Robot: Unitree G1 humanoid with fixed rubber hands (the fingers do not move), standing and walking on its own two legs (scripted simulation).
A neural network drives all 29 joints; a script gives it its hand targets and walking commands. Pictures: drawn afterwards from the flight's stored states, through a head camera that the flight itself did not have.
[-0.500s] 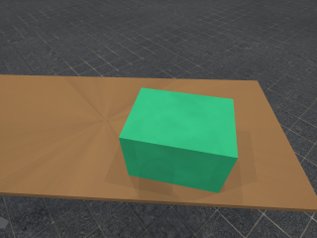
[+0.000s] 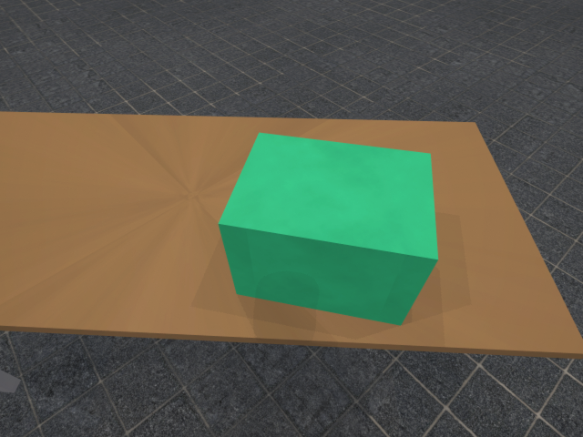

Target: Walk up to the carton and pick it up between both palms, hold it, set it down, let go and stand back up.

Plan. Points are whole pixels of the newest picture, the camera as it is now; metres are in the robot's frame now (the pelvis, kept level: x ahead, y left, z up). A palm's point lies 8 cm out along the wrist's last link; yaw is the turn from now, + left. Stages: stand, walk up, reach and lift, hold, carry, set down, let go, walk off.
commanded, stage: walk up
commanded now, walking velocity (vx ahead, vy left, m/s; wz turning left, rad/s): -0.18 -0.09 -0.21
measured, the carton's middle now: (328, 227) +0.48 -0.03 -0.01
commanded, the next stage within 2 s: stand in 1.94 s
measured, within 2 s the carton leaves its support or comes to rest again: neither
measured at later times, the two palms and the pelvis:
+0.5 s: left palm out of the picture -0.06 +0.18 -0.12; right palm out of the picture -0.12 -0.33 -0.15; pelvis -0.11 -0.07 +0.00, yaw -4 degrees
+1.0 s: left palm out of the picture -0.21 +0.11 -0.10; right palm out of the picture +0.00 -0.30 -0.14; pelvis -0.08 -0.08 +0.02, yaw -4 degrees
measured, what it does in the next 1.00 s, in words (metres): walks backwards: right foot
